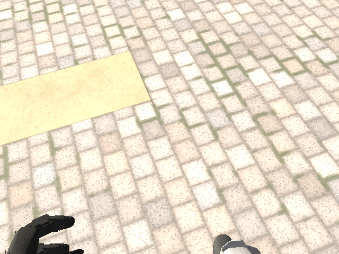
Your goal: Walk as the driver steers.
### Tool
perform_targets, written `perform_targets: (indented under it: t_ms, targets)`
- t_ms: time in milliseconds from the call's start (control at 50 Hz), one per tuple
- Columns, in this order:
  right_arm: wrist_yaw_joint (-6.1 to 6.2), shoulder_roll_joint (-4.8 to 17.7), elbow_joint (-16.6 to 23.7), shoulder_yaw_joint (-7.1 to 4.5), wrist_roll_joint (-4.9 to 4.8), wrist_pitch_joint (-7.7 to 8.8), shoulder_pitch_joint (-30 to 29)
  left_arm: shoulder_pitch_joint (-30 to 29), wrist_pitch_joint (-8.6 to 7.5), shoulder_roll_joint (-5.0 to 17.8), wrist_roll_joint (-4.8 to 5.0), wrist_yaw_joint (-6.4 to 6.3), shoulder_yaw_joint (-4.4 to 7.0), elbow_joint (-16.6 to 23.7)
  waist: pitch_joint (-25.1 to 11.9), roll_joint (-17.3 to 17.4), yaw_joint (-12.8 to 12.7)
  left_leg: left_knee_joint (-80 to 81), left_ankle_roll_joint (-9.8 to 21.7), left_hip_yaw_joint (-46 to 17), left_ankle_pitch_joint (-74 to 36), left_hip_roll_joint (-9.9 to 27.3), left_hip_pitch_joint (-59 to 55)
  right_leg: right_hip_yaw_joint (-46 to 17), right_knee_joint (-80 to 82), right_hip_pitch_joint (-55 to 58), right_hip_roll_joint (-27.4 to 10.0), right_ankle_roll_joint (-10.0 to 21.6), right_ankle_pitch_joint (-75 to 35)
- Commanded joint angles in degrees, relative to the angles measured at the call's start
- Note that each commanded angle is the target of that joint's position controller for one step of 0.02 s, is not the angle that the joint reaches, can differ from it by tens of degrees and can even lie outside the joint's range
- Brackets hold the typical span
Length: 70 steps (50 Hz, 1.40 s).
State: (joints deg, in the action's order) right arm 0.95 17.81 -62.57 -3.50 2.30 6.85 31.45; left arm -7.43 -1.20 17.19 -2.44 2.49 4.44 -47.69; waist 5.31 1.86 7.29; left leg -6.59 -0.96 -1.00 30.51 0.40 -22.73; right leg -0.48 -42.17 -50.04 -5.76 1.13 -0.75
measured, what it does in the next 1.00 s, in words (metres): walks ahead, turning left: right foot, then left foot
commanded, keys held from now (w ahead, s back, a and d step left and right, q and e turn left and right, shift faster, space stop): w+q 0.96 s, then w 0.04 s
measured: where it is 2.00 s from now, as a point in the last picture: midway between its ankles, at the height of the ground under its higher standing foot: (85, 117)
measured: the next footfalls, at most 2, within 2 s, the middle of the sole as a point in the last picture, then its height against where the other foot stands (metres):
right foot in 0.06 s outside the picture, level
left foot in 0.76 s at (129, 212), level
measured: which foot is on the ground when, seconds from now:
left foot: down 0.00-0.06, up 0.08-0.74, down 0.76-1.00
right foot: up 0.00-0.04, down 0.06-0.78, up 0.80-1.00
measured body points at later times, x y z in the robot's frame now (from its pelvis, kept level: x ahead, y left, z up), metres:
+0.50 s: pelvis +0.32 -0.07 +0.06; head +0.32 -0.06 +0.51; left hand +0.23 +0.17 -0.09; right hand +0.53 -0.29 -0.04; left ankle +0.41 +0.08 -0.55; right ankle +0.33 -0.16 -0.68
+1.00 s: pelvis +0.58 +0.09 +0.06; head +0.60 +0.12 +0.51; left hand +0.59 +0.40 -0.06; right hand +0.75 -0.12 -0.06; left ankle +0.55 +0.13 -0.68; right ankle +0.69 -0.04 -0.60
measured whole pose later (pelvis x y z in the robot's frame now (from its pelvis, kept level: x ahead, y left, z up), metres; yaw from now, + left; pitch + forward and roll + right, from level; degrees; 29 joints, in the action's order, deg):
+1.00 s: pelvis +0.58 +0.09 +0.06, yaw +32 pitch +0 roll +1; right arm -0.4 13.4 -48.4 -4.6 0.0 4.5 20.4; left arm 6.8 -2.6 15.3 -2.0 0.8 3.5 -45.0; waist 3.4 -2.6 2.3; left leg -20.0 7.3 0.2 10.9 -7.7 9.5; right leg -1.3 -63.4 -33.8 -7.6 -1.7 14.3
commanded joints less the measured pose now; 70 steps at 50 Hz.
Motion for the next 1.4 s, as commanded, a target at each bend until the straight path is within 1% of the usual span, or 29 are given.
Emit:
perform_targets:
  t_ms: [20,40,60,80,100,120,140,180,200,260,280,320,360,500,620,700,760,780,800,820,860,900,1040,1200,1300,1320,1340,1360,1400]
  targets:
    - [-0.38,12.78,4.51,-1.53,-3.67,0.05,-7.44,-1.61,0.51,-2.14,-0.41,1.99,-1.84,4.66,2.50,-3.40,-8.04,6.42,9.92,-2.82,-55.77,12.49,39.61,8.01,2.03,46.32,6.92,2.62,-8.02]
    - [-0.22,16.73,5.58,-2.47,-3.43,-0.33,-10.46,10.49,0.95,3.37,-0.49,0.60,-0.28,1.20,-4.24,-1.21,-15.10,-7.68,8.38,0.55,-75.54,11.56,36.16,7.66,1.11,54.13,8.38,4.79,-0.03]
    - [-0.20,17.15,5.45,-2.38,-2.27,-1.11,-9.28,21.95,0.72,6.28,-0.32,-0.44,1.09,-2.97,-9.58,2.04,-19.73,-23.26,6.48,0.34,-72.99,9.38,34.34,5.58,4.43,60.53,7.12,6.27,8.95]
    - [-1.45,3.86,7.19,1.17,-4.52,-2.16,0.50,31.74,-0.07,15.42,-2.44,-2.14,3.32,-5.48,-19.54,-8.64,-16.12,-49.86,3.56,2.25,-48.53,1.61,53.45,-12.39,6.43,80.67,-8.93,11.37,4.07]
    - [-0.63,0.74,7.29,2.39,-5.23,-2.51,4.64,34.88,-0.31,18.13,-0.70,-2.26,4.00,-7.15,-37.31,-13.98,-13.18,-62.63,4.72,-3.41,-2.11,-2.46,50.67,-30.95,12.60,83.06,-21.15,12.30,-3.15]
    - [-0.67,3.17,8.43,1.58,-4.35,-2.59,-3.40,33.82,0.02,16.17,0.65,-2.79,3.32,-7.25,-37.05,-9.77,-13.56,-63.69,5.51,-6.52,-5.71,-2.32,46.91,-30.56,14.26,75.99,-16.05,8.11,-4.19]
    - [-1.35,3.01,8.42,1.57,-4.32,-2.21,-4.10,29.05,-0.73,12.46,0.17,-2.86,2.09,-6.49,-28.74,-7.13,-11.45,-61.65,5.97,-5.70,-8.01,-0.33,49.62,-25.67,18.53,68.06,-14.04,7.84,2.82]
    - [-1.84,4.19,7.51,1.02,-2.43,-3.34,-6.44,19.12,-1.75,3.49,-0.40,-3.36,-0.53,-4.45,-18.89,-10.21,-9.47,-58.56,6.49,-3.75,-16.28,3.86,48.22,-17.22,24.43,54.07,-9.93,6.31,14.29]
    - [-2.11,3.68,6.92,0.28,-0.71,-4.73,-6.48,20.22,-2.79,0.54,-0.56,-3.68,-1.00,-7.10,-17.48,-10.38,-7.61,-61.20,6.85,-5.74,-20.95,4.96,44.47,-16.95,25.74,45.90,-10.40,5.36,18.14]
    - [-0.71,-3.31,11.30,1.25,-0.28,-9.29,-12.76,24.47,-4.14,-1.25,-0.11,-2.07,-0.95,-11.08,-10.09,-6.01,-4.52,-78.48,7.10,-2.96,-11.55,4.83,55.85,-18.38,30.10,36.51,-14.25,7.97,32.07]
    - [-0.44,-3.63,14.09,1.73,0.52,-9.26,-14.28,20.41,-3.48,-1.08,-0.25,-2.34,-0.87,-10.52,-7.45,-7.08,-1.15,-73.77,6.81,-4.69,-17.06,7.02,57.50,-15.18,32.55,31.93,-13.88,5.70,31.95]
    - [-0.77,-0.51,18.20,1.21,-0.99,-8.88,-19.00,17.43,-1.92,1.10,-1.21,-2.93,-0.95,-7.97,-2.94,-8.38,-1.03,-68.86,4.91,-3.62,-15.77,6.98,57.46,-9.34,37.34,24.87,-13.79,8.84,32.16]
    - [-1.86,3.72,17.79,-0.59,0.14,-8.53,-18.26,17.86,-4.35,1.66,-1.12,-2.85,-0.98,-6.39,-4.71,-4.04,-2.33,-73.07,5.73,-3.14,-22.93,6.41,60.41,-5.49,38.07,27.63,-16.09,12.16,22.65]
    - [-3.24,0.25,19.88,-0.42,-0.39,-7.72,-26.38,34.24,-4.95,2.02,-0.41,-3.65,-1.16,-10.08,0.85,-2.00,-9.88,-67.23,6.97,-0.62,-28.94,4.14,80.85,5.59,35.84,48.38,-14.65,8.83,21.87]
    - [-5.78,-1.15,21.76,-0.37,-0.82,-7.18,-34.34,32.55,-5.89,2.63,-0.21,-4.44,-0.30,-8.72,5.03,-7.00,-11.94,-39.97,7.61,8.38,-27.11,5.66,67.22,15.66,37.42,51.56,-12.74,6.88,7.91]
    - [-4.96,-0.77,21.28,-1.16,-0.52,-6.95,-29.36,32.22,-3.00,6.05,1.07,-3.86,1.17,-8.09,0.73,-9.11,-9.37,-29.05,9.03,14.41,-16.98,-1.16,54.79,19.20,24.54,59.03,-12.92,5.24,-28.29]
    - [-2.67,2.90,14.05,-3.83,-0.03,-5.22,-6.66,28.96,-1.33,7.40,1.88,-2.79,1.81,-6.09,-11.51,-6.33,1.37,-21.18,12.25,9.69,-18.47,-5.59,26.55,19.19,-7.53,49.59,-10.86,2.57,-26.45]
    - [-2.35,8.77,14.34,-5.36,1.07,-4.52,-5.83,29.34,-1.44,-0.56,1.44,-2.52,0.22,-2.77,-14.69,3.05,-1.43,-21.20,15.50,-11.62,-11.58,8.52,10.71,16.56,-23.94,27.54,-5.59,0.47,15.08]
    - [-2.29,14.40,16.23,-6.67,-0.20,-4.67,-6.04,26.29,-2.44,-0.57,1.92,-1.98,0.14,1.84,-20.54,8.69,-2.44,-12.42,23.29,-39.45,-17.12,18.23,3.81,7.12,-38.92,12.41,5.13,-2.49,33.88]
    - [-1.87,12.66,15.74,-6.40,-0.34,-4.67,-5.75,18.72,-3.42,1.49,2.35,-1.93,0.17,3.05,-15.83,0.65,-0.81,-9.64,21.46,-33.28,-23.82,17.27,6.45,0.34,-40.34,7.16,1.89,-1.64,27.41]
    - [-1.32,6.61,17.01,-4.99,-0.96,-3.60,-11.32,18.71,-5.02,1.47,2.71,-2.25,-0.31,2.41,-8.44,-2.96,-3.91,-10.18,18.20,-20.83,-34.65,13.38,18.69,-0.17,-33.09,10.43,-1.87,-0.82,17.47]
    - [-0.99,3.18,18.10,-3.43,-1.92,-2.42,-14.48,20.24,-3.33,2.33,0.93,-2.52,-0.04,2.32,-8.66,-3.38,-6.75,-8.16,17.23,-17.06,-36.25,10.54,25.86,-1.74,-29.73,16.25,-2.42,-1.49,15.95]
    - [-1.24,1.78,17.84,-1.71,-2.20,-0.98,-8.51,12.40,-0.56,0.05,0.00,-0.64,-1.12,7.45,-2.80,-0.27,-5.67,-2.94,16.07,-11.44,-38.60,6.63,28.34,1.49,-9.51,10.70,-1.72,-4.09,7.25]
    - [-0.34,4.19,15.97,-1.28,-1.27,-1.14,-6.77,5.78,-1.17,0.97,1.49,-0.35,-1.28,12.06,-0.31,1.84,-4.32,-2.60,11.32,-4.50,-48.88,10.16,16.89,4.27,8.47,13.60,1.32,1.69,1.00]
    - [0.23,6.87,15.87,-1.62,-0.17,-2.26,-10.83,29.32,-1.65,4.07,0.56,-1.69,1.03,5.09,-11.52,0.77,-14.77,-36.68,7.55,3.01,-71.32,7.59,19.51,6.09,14.65,40.68,8.82,7.77,7.68]
    - [0.28,3.23,17.65,-0.51,-0.91,-2.08,-9.05,36.21,-1.73,9.38,-0.47,-2.13,2.43,4.11,-16.90,-6.61,-15.78,-56.96,5.89,5.96,-51.57,2.98,34.27,-10.32,14.32,54.69,-3.18,12.40,8.72]
    - [-0.57,0.64,18.56,-0.14,-1.91,-1.63,-4.27,34.61,-1.27,11.96,0.77,-1.34,3.24,3.32,-21.59,-21.64,-10.26,-75.20,3.05,2.97,-5.63,-9.00,53.06,-41.78,23.99,64.79,-13.45,20.47,5.52]
    - [-0.57,2.56,19.23,0.16,-0.23,-1.42,-7.85,28.10,-1.12,9.93,2.33,-0.50,2.97,5.18,-17.27,-10.90,-9.12,-78.32,3.63,-4.29,-7.57,-3.96,58.79,-41.04,26.48,61.06,-12.78,20.31,10.09]
    - [-1.14,3.47,20.71,0.30,-0.37,-0.78,-14.91,24.65,-1.17,4.47,1.95,-0.77,1.44,5.59,-7.49,0.46,-8.33,-70.69,3.25,-3.29,-13.61,1.33,58.51,-26.99,27.96,47.40,-9.03,17.22,7.44]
